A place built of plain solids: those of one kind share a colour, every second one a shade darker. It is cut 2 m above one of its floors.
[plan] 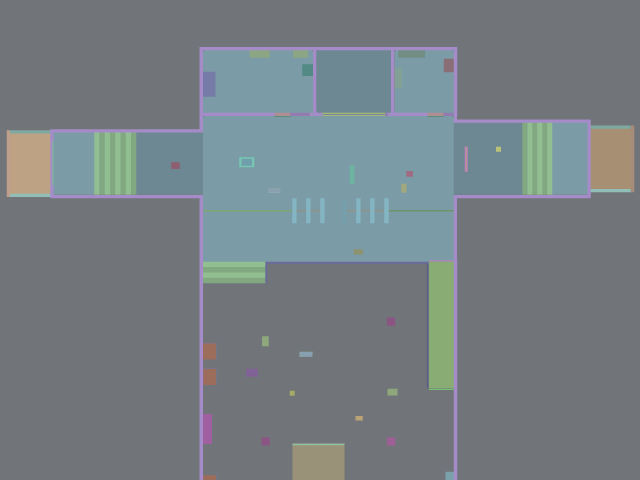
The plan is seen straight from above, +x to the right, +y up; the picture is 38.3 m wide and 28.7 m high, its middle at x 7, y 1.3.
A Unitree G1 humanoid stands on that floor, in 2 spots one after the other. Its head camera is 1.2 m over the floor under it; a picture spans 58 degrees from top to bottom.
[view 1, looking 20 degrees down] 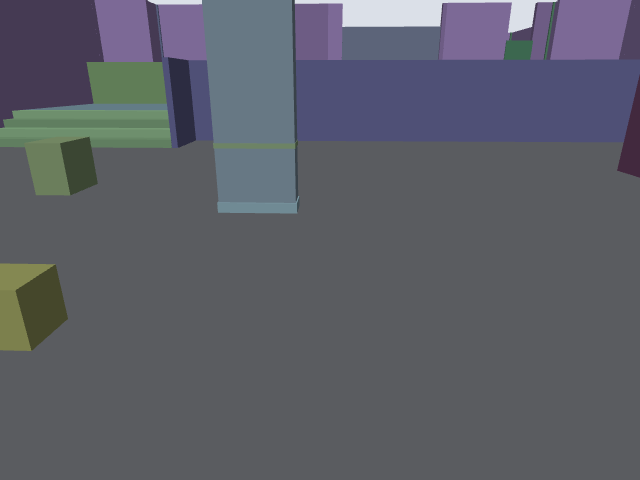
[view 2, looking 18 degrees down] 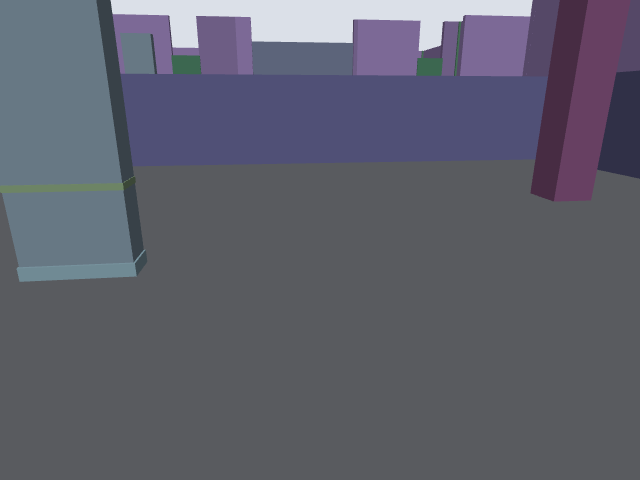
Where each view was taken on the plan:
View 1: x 6.92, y -9.72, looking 92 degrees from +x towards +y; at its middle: ground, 3.51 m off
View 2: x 7.50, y -8.67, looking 83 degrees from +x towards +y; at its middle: ground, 3.88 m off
